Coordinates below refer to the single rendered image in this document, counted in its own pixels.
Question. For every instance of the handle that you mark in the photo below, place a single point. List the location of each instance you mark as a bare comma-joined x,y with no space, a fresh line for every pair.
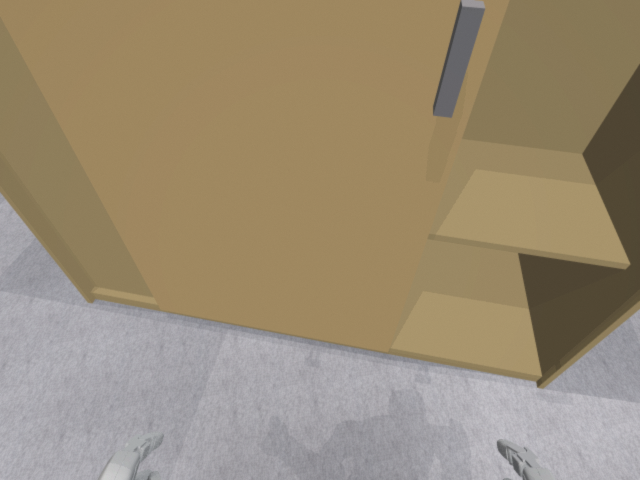
466,27

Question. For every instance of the robot right hand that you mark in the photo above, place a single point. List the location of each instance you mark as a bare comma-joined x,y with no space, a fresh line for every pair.
524,461

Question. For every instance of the wardrobe door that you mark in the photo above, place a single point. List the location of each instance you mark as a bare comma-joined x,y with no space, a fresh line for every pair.
35,149
269,163

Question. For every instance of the robot left hand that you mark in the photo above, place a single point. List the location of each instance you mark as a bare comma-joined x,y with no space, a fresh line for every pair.
123,465

